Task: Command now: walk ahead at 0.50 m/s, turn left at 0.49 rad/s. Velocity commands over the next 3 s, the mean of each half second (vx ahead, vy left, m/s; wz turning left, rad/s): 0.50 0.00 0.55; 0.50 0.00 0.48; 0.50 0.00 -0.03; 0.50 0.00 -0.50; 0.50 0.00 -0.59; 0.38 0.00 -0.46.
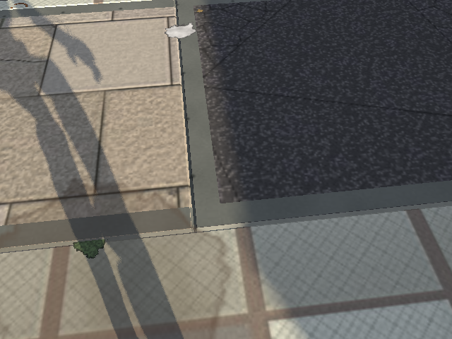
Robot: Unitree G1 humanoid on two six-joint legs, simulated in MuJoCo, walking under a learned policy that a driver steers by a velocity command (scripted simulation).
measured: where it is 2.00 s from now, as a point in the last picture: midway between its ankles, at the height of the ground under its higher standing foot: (138, 171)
